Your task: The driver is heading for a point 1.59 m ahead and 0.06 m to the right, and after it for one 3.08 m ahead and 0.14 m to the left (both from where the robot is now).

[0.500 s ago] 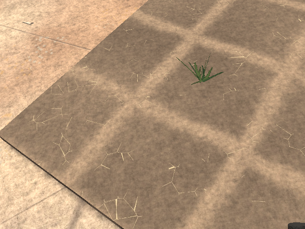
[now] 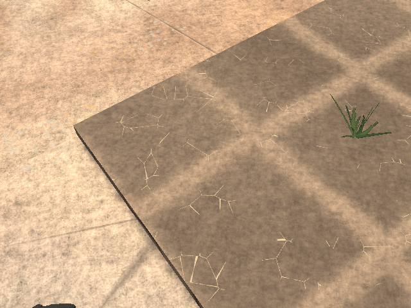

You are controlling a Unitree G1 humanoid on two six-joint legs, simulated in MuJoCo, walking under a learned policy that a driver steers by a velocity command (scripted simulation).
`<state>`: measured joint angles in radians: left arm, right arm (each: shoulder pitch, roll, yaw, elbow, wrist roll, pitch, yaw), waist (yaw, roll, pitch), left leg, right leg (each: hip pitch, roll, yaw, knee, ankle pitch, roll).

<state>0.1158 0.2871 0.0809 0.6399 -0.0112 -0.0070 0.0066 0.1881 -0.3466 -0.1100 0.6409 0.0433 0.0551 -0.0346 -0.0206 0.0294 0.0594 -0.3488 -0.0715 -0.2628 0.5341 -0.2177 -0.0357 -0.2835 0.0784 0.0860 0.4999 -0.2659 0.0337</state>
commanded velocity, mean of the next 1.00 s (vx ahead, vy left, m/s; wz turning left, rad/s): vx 0.71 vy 0.00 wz -0.14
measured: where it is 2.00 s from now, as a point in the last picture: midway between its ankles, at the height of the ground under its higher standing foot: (231, 100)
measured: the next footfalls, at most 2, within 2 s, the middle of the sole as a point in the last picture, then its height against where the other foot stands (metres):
left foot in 0.54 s outside the picture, level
right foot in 1.02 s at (187, 250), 0.06 m higher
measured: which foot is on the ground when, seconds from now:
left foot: down 0.00-0.00, up 0.02-0.52, down 0.54-1.00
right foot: down 0.00-0.54, up 0.56-1.00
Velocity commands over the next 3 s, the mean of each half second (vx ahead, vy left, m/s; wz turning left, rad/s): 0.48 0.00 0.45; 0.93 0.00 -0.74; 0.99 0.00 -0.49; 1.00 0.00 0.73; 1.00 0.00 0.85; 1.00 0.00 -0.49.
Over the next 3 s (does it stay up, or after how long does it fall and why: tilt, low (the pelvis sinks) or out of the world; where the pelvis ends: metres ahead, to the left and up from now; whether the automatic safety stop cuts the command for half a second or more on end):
stays up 2.21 0.11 -0.08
